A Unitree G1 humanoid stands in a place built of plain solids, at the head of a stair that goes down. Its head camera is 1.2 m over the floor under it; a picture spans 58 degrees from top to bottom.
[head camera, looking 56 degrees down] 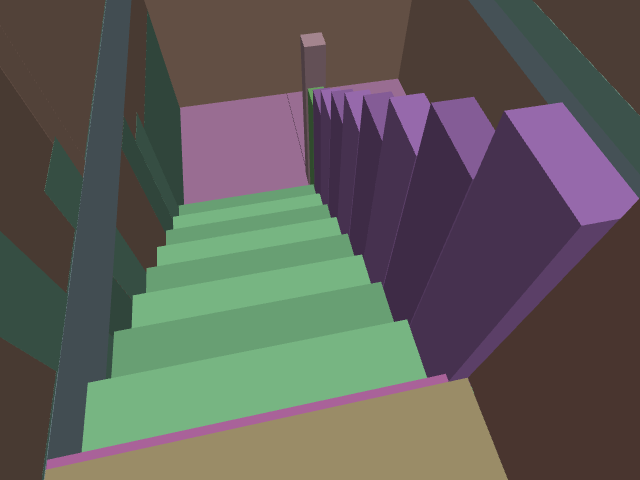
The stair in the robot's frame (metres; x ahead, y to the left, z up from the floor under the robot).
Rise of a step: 0.17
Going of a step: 0.24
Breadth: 1.05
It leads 12 degrees to the left of straight ahead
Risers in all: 9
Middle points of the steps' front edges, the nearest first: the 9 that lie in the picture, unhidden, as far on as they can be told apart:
0.26 0.17 0.00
0.50 0.22 -0.17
0.74 0.27 -0.35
0.98 0.32 -0.52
1.22 0.37 -0.69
1.46 0.42 -0.87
1.69 0.47 -1.04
1.93 0.52 -1.22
2.17 0.56 -1.39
